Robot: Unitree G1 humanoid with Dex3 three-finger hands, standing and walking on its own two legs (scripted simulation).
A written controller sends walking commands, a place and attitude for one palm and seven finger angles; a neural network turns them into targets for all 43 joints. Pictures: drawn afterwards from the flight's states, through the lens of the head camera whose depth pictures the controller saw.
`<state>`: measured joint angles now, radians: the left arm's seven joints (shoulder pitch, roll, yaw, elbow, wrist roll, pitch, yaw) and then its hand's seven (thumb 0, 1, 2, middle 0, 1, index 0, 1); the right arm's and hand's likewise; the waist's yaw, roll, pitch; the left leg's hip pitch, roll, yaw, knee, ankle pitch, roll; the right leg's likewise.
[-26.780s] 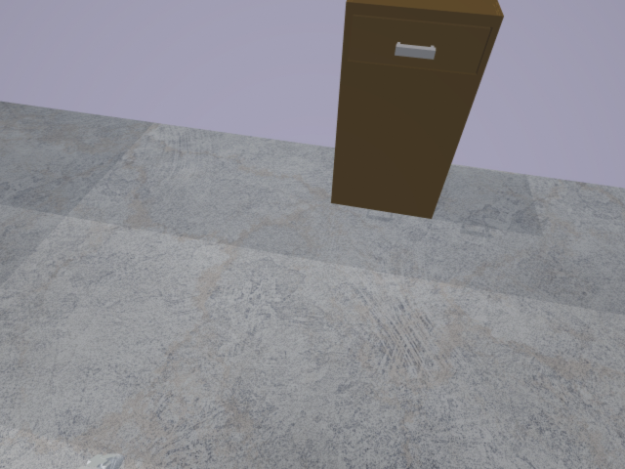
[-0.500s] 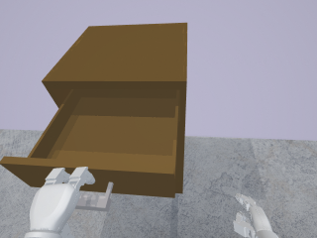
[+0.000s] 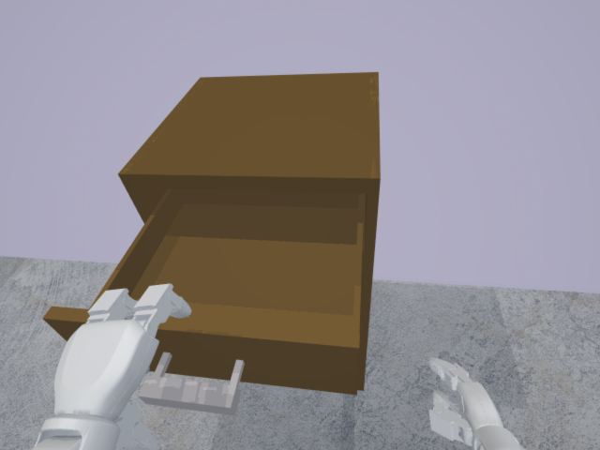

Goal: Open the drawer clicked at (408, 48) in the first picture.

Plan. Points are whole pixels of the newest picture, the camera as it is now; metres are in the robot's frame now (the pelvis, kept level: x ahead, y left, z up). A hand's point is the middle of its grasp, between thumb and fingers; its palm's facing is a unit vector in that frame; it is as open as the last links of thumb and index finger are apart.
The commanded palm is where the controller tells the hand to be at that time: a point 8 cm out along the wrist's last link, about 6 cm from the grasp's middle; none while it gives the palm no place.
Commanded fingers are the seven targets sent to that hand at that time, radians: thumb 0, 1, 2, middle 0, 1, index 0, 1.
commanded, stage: lift the hand off the handle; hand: left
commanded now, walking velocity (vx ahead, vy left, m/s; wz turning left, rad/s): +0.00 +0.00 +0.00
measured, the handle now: (196, 378) +0.21 +0.19 +0.00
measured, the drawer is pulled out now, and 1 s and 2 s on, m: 0.28 0.28 0.28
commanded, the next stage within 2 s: draw the hand back to the body in 0.34 s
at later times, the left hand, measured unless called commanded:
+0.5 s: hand (142, 350) +0.18 +0.19 +0.14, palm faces +0.12 -0.19 -0.97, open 13.9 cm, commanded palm +0.13 +0.20 +0.20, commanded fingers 0.00 -0.50 0.30 -0.30 -1.20 -0.30 -1.20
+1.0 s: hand (107, 358) +0.16 +0.22 +0.14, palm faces +0.09 -0.11 -0.99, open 13.8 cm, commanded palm +0.13 +0.23 +0.20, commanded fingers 0.00 -0.50 0.30 -0.30 -1.20 -0.30 -1.20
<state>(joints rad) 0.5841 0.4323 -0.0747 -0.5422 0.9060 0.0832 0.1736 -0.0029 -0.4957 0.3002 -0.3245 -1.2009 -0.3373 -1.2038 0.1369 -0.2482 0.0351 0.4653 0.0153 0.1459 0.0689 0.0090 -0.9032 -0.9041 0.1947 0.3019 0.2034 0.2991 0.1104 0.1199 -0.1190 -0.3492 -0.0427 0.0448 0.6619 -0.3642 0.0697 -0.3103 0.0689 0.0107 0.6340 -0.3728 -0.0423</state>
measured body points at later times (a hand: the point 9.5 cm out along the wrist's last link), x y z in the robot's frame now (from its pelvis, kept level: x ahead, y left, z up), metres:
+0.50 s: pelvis -0.01 +0.01 +0.01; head -0.03 -0.04 +0.46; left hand +0.16 +0.20 +0.20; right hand +0.22 -0.18 -0.07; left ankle -0.01 +0.07 -0.72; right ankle -0.03 -0.10 -0.72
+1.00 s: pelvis -0.01 -0.01 +0.01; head -0.02 -0.05 +0.46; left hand +0.15 +0.23 +0.20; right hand +0.22 -0.21 -0.07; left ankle -0.01 +0.07 -0.72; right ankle -0.03 -0.10 -0.72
